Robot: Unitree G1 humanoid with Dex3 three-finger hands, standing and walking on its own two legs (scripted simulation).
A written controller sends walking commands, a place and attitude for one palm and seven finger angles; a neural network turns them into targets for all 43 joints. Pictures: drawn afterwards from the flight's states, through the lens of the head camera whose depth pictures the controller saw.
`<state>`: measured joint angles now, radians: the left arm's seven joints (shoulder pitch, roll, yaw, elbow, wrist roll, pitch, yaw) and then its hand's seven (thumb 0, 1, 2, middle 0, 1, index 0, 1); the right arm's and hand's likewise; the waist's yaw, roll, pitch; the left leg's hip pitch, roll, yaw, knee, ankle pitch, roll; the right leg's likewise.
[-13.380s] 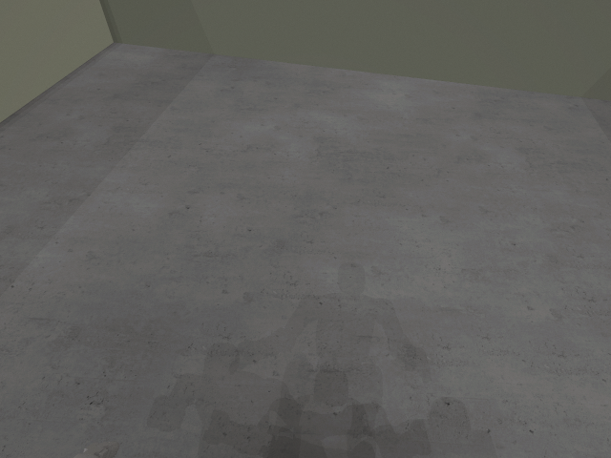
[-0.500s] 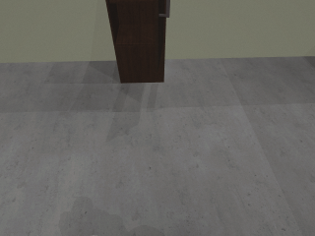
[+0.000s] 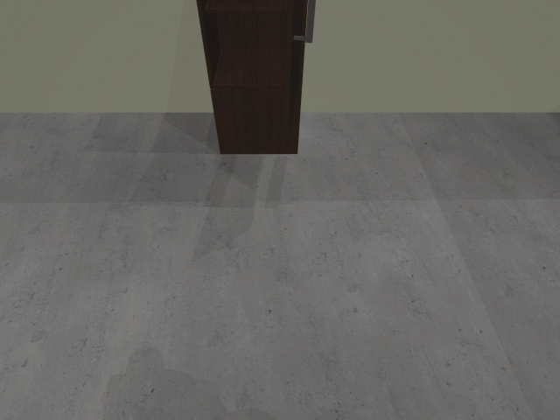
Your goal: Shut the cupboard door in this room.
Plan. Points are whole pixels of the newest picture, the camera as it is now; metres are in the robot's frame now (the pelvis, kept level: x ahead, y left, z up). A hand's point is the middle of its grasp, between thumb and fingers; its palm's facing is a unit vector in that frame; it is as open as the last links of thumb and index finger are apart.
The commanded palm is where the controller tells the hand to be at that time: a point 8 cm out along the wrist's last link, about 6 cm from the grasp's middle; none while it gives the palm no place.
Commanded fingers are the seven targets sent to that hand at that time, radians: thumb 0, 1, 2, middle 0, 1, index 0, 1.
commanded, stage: look at it before walking up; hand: left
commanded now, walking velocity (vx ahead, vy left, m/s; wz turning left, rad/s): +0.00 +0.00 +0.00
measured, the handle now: (304, 17) +1.19 +0.03 +0.08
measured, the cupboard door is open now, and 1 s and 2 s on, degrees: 81 81 81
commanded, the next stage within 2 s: walk around to get in front in 0.56 s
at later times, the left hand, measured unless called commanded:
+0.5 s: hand out of the picture +0.06 +0.22 -0.16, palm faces -0.01 -0.95 -0.30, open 7.4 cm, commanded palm none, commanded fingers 0.00 0.90 0.90 -0.20 -0.30 -0.20 -0.30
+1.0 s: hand out of the picture +0.04 +0.19 -0.18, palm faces -0.12 -0.95 -0.28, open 7.4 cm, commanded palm none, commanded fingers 0.00 0.90 0.90 -0.20 -0.30 -0.20 -0.30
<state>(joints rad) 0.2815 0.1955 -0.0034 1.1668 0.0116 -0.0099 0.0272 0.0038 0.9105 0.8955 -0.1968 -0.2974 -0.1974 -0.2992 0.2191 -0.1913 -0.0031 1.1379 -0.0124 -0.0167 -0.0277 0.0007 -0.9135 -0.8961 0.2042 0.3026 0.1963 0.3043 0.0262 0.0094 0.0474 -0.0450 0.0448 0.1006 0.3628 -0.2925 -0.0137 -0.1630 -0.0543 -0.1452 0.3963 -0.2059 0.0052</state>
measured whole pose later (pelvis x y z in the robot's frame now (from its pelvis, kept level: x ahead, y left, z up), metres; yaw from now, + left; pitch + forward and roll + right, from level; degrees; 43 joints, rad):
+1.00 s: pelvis -0.02 -0.02 -0.02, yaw -8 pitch -1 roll +2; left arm 0.20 0.24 0.04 1.02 0.03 0.08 -0.01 0.00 0.91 0.90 -0.20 -0.30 -0.20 -0.30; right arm 0.15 -0.23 -0.03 1.00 -0.03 0.02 -0.02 0.00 -0.91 -0.90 0.21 0.30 0.20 0.30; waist 0.03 -0.01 0.11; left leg -0.11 0.09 0.23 0.54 -0.38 -0.04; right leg -0.39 -0.03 -0.05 0.82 -0.42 0.01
